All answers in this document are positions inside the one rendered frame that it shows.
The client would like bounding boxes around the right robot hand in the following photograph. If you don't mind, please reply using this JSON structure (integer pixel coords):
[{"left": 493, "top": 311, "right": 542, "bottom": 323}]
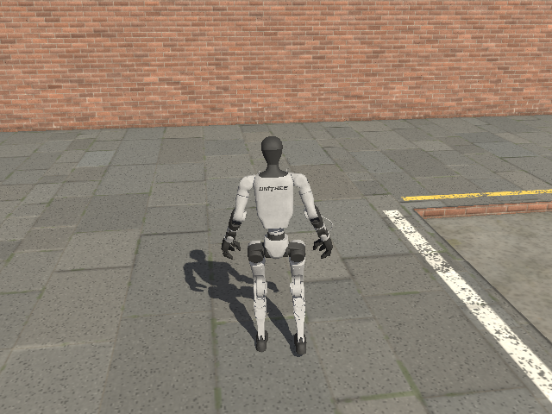
[{"left": 313, "top": 238, "right": 333, "bottom": 259}]

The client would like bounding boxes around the robot right upper arm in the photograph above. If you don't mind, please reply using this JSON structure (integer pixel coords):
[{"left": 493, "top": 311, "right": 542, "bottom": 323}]
[{"left": 291, "top": 172, "right": 318, "bottom": 220}]

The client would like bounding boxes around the robot left upper arm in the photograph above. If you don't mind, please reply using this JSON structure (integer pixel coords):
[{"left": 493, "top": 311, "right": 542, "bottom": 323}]
[{"left": 233, "top": 174, "right": 255, "bottom": 223}]

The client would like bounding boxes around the robot left forearm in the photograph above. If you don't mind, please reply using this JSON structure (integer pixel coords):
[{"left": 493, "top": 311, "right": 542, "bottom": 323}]
[{"left": 224, "top": 209, "right": 242, "bottom": 243}]

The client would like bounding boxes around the left robot hand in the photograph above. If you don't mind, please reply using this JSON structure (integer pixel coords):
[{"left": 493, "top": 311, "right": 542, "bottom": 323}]
[{"left": 221, "top": 238, "right": 241, "bottom": 260}]

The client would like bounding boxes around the robot thigh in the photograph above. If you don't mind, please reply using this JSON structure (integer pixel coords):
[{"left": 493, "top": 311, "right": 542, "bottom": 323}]
[
  {"left": 288, "top": 240, "right": 306, "bottom": 297},
  {"left": 248, "top": 241, "right": 267, "bottom": 297}
]

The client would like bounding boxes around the right robot thigh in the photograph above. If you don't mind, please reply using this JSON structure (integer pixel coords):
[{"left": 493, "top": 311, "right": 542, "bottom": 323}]
[{"left": 288, "top": 240, "right": 306, "bottom": 297}]

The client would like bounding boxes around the robot right forearm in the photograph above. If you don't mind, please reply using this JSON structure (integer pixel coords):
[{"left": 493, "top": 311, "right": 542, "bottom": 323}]
[{"left": 310, "top": 206, "right": 329, "bottom": 242}]

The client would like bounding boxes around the left robot thigh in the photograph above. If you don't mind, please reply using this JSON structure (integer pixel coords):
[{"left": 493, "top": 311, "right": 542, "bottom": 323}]
[{"left": 248, "top": 241, "right": 267, "bottom": 297}]

